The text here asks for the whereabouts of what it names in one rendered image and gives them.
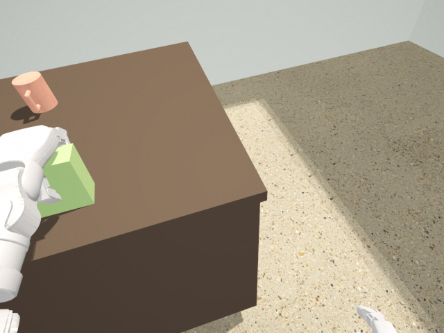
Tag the right robot hand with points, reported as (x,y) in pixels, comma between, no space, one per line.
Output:
(375,320)

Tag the table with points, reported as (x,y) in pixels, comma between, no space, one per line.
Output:
(172,239)

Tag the robot left forearm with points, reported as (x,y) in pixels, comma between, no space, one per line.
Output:
(20,185)

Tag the left robot hand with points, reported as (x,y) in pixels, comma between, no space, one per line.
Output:
(37,143)

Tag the sponge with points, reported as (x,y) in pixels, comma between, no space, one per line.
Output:
(69,177)

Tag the robot left upper arm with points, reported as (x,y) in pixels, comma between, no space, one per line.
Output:
(9,321)

